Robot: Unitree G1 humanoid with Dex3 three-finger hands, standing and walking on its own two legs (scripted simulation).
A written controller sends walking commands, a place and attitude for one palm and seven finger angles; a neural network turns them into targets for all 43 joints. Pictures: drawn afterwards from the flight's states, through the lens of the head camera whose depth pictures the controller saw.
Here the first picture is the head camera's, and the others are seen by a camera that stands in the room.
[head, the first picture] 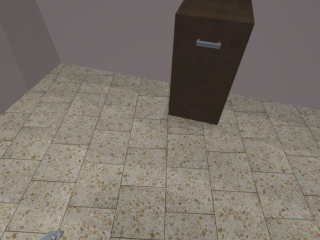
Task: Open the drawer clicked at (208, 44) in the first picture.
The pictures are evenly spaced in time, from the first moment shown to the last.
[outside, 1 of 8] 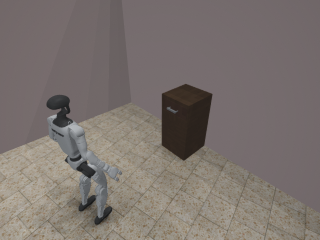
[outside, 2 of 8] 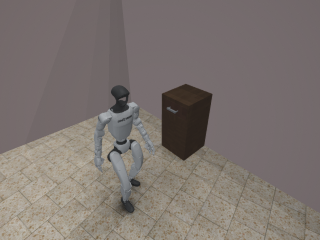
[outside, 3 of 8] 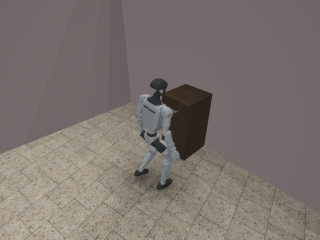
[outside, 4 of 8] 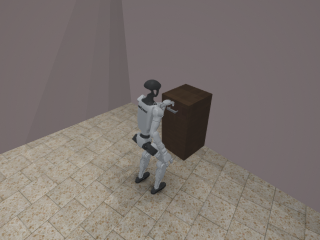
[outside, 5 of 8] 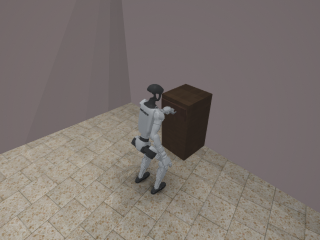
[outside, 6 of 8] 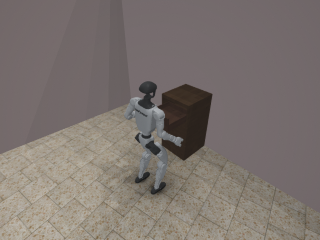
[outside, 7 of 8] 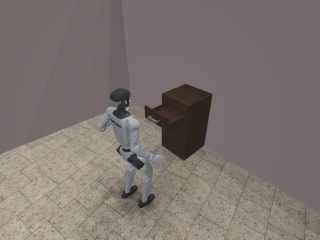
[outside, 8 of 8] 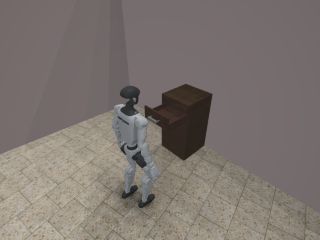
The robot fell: no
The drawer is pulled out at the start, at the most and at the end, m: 0.00 0.30 0.30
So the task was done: yes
